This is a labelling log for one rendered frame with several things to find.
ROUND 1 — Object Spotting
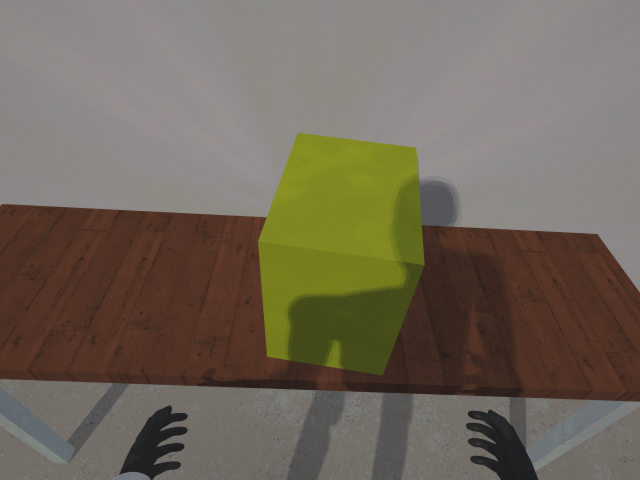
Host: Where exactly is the carton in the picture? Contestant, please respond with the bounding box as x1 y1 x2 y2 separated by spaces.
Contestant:
258 133 425 375

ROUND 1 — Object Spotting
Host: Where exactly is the robot left hand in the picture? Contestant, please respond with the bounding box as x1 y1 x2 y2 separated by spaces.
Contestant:
119 405 187 480

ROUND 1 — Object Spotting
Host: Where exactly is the table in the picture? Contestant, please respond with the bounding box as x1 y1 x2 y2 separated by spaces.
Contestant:
0 204 640 471

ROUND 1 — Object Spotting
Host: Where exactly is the robot right hand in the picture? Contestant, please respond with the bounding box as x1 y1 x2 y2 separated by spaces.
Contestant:
466 410 538 480

